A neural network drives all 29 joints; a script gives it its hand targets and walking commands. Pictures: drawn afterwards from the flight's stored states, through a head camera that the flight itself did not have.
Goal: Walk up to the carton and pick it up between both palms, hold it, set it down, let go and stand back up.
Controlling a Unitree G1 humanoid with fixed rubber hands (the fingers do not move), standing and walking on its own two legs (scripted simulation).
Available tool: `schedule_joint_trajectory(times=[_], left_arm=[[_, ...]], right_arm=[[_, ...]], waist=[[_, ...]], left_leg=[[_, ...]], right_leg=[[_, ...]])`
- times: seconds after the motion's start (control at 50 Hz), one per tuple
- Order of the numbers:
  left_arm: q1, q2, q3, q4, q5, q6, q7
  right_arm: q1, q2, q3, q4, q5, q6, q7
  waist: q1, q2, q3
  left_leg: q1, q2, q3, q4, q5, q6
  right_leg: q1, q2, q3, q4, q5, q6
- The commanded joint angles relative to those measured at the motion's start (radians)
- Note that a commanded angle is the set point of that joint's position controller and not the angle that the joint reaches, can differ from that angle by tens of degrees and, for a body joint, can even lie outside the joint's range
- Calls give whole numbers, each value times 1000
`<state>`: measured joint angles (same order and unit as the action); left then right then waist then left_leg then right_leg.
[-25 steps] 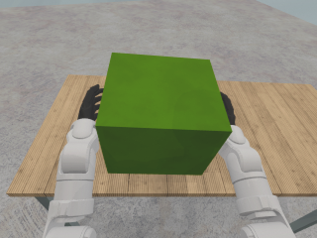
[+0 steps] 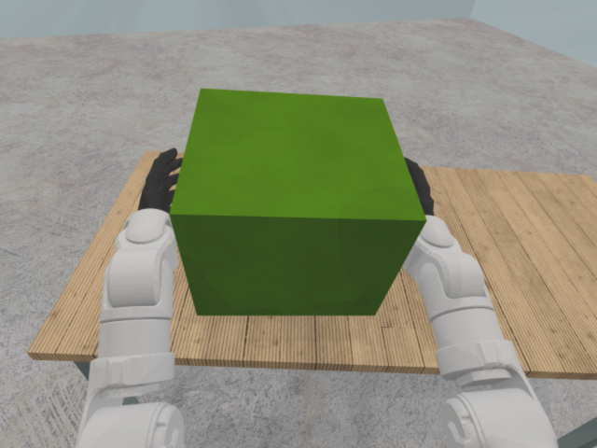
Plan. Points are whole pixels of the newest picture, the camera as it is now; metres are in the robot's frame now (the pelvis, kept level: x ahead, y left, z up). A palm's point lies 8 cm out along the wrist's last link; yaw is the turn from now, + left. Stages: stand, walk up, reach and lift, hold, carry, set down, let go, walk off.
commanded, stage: hold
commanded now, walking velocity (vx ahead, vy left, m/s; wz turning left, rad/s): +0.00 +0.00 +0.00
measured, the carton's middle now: (290, 205) +0.38 +0.01 +0.17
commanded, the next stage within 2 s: none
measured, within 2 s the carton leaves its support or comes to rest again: neither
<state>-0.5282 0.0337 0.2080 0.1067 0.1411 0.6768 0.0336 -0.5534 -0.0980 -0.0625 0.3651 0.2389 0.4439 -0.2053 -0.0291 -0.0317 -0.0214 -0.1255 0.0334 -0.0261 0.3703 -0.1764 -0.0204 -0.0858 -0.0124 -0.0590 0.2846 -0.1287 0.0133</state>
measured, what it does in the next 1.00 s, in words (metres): stands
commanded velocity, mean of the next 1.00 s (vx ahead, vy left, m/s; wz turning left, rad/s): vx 0.00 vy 0.00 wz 0.00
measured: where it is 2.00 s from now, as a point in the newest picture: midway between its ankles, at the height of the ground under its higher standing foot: outside the picture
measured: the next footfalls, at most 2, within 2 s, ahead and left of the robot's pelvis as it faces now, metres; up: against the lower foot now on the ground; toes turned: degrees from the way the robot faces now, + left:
none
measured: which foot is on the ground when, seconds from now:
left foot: down 0.00-1.00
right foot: down 0.00-1.00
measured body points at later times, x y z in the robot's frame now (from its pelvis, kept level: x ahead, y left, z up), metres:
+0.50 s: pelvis +0.00 +0.00 +0.00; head -0.03 +0.02 +0.45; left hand +0.38 +0.16 +0.18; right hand +0.37 -0.17 +0.15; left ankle +0.02 +0.13 -0.75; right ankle +0.02 -0.13 -0.75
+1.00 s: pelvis +0.01 +0.00 +0.00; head -0.02 +0.03 +0.45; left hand +0.37 +0.17 +0.17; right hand +0.37 -0.16 +0.16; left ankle +0.02 +0.13 -0.75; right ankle +0.02 -0.13 -0.75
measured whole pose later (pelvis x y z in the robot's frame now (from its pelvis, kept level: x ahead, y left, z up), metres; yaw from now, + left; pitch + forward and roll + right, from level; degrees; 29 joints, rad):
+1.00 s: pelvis +0.01 +0.00 +0.00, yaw +0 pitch -4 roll -1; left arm -0.50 0.03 0.20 0.03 0.16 0.72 0.02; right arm -0.52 -0.10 -0.05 0.30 0.27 0.46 -0.22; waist -0.05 -0.03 0.00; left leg -0.11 0.03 -0.03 0.38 -0.19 -0.02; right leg -0.06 -0.01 -0.07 0.27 -0.13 0.02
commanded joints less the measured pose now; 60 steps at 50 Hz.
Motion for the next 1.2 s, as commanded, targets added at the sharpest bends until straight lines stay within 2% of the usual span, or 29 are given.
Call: schedule_joint_trajectory(times=[0.0,0.04,0.12,0.26,0.44,0.52,0.58,0.68,0.84,0.98,1.06,1.18], left_arm=[[-799,-615,-524,-154,-147,-70,-158],[-817,-625,-526,-146,-146,-72,-158],[-826,-639,-511,-103,-134,-77,-158],[-846,-664,-524,-110,-149,-101,-136],[-777,-648,-510,-116,-156,-94,-125],[-760,-636,-505,-137,-151,-83,-135],[-761,-630,-512,-175,-152,-77,-142],[-754,-622,-540,-229,-156,-64,-152],[-720,-602,-574,-303,-162,-49,-154],[-696,-598,-561,-284,-150,-39,-159],[-721,-603,-563,-277,-160,-47,-148],[-731,-611,-542,-217,-157,-51,-140]], right_arm=[[-985,613,432,-343,86,-87,137],[-994,616,420,-327,83,-89,139],[-1022,613,400,-297,72,-99,147],[-1073,633,432,-328,93,-128,159],[-1077,646,508,-405,131,-121,142],[-1044,649,520,-409,138,-105,128],[-1012,645,522,-414,147,-93,120],[-957,621,507,-435,155,-76,110],[-894,589,500,-480,157,-59,110],[-910,572,493,-487,145,-61,121],[-956,584,507,-507,146,-71,130],[-986,599,500,-463,127,-78,142]], waist=[[-33,67,-490],[-42,81,-496],[-40,95,-494],[-18,89,-581],[20,14,-596],[16,0,-565],[2,10,-561],[-33,56,-540],[-53,92,-543],[-34,85,-513],[-11,68,-545],[9,37,-545]], left_leg=[[95,-87,16,-53,175,-7],[101,-86,14,-52,176,-13],[101,-85,14,-55,163,-17],[140,-82,7,-31,232,-16],[129,-90,8,-17,275,11],[120,-93,11,-21,287,14],[131,-95,11,-17,316,5],[148,-97,7,-8,350,-22],[166,-95,0,0,389,-44],[156,-88,4,-15,350,-40],[157,-85,6,-15,337,-29],[136,-81,12,-34,269,-6]], right_leg=[[136,68,26,-11,129,14],[130,69,22,-10,120,14],[114,69,15,-12,90,12],[101,80,8,-6,107,9],[133,87,24,-5,168,17],[161,86,32,-3,208,20],[176,86,34,1,246,22],[181,83,32,2,285,23],[187,84,25,8,310,20],[168,86,19,1,249,11],[147,90,17,0,217,9],[126,88,22,-8,157,4]])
